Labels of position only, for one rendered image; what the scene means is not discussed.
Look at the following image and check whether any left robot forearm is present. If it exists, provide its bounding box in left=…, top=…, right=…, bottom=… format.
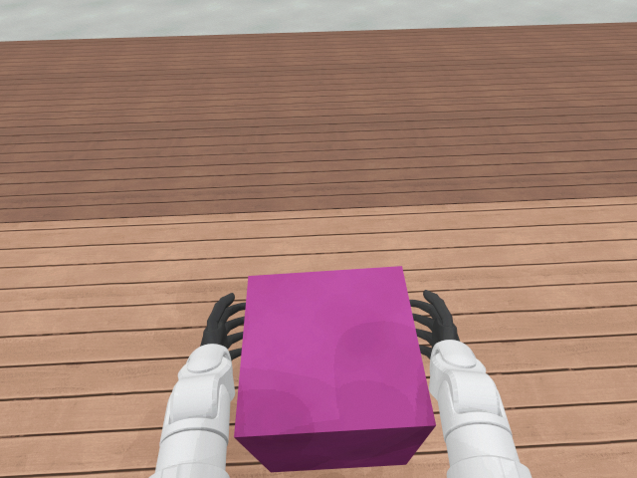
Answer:
left=149, top=344, right=235, bottom=478

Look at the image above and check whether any right robot hand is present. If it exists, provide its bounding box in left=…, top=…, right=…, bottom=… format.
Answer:
left=409, top=290, right=460, bottom=358

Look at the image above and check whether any right robot forearm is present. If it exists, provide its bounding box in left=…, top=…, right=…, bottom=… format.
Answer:
left=429, top=340, right=531, bottom=478

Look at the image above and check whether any carton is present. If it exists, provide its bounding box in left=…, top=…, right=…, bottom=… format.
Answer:
left=234, top=266, right=436, bottom=472

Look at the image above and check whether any left robot hand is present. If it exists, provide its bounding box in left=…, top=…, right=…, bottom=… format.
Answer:
left=200, top=293, right=246, bottom=360

